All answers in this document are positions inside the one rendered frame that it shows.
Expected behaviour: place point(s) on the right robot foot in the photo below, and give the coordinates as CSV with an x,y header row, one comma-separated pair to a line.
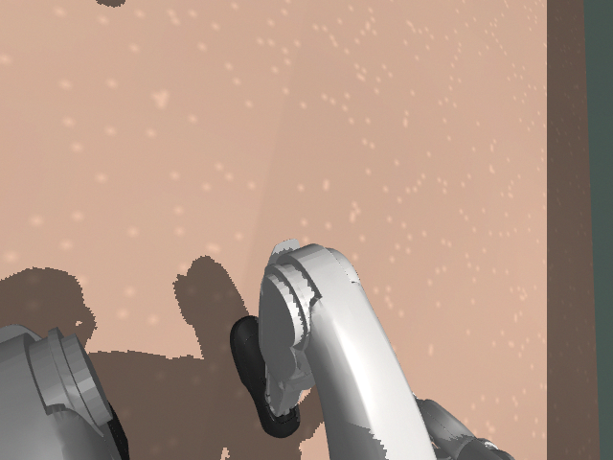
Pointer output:
x,y
244,342

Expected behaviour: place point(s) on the right robot hand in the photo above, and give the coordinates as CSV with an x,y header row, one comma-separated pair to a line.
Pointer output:
x,y
445,431

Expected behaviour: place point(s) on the right robot arm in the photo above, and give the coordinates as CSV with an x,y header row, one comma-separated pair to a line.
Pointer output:
x,y
482,449

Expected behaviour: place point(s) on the left robot foot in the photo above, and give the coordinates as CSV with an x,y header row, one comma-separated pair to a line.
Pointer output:
x,y
118,435

